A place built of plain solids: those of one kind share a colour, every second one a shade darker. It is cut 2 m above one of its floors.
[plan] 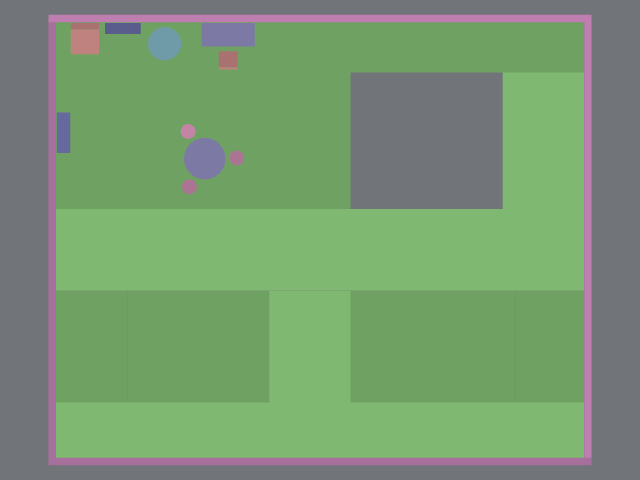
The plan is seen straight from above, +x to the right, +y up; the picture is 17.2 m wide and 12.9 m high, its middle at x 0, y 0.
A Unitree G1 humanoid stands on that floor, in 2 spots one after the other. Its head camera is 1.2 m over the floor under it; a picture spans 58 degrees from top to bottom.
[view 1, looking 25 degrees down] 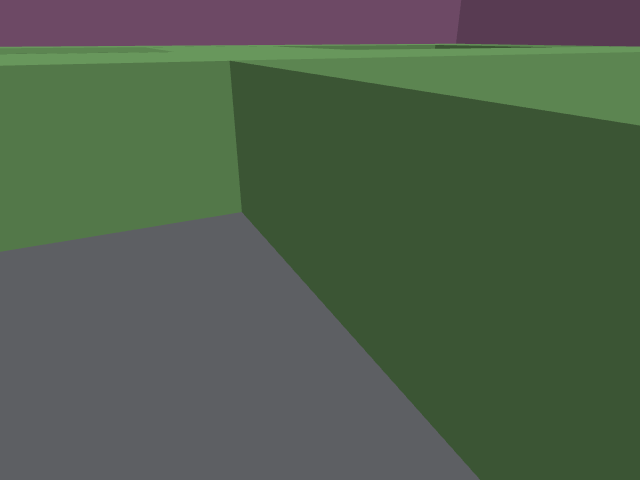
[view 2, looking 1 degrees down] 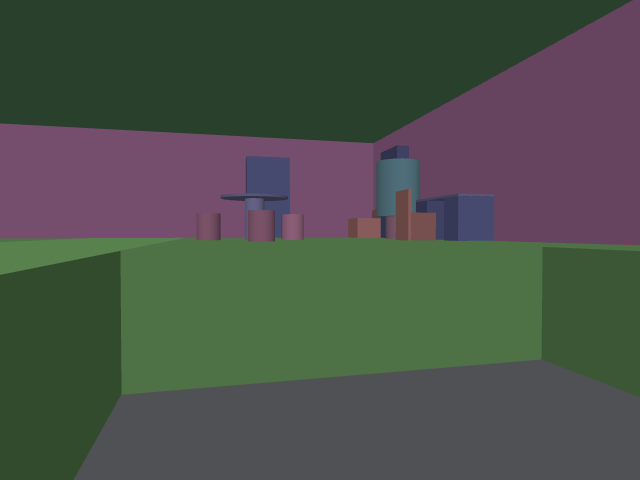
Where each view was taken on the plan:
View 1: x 1.63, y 3.86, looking -116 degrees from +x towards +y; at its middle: floor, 2.05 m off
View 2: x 4.26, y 1.49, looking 166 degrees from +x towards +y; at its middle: floor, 7.68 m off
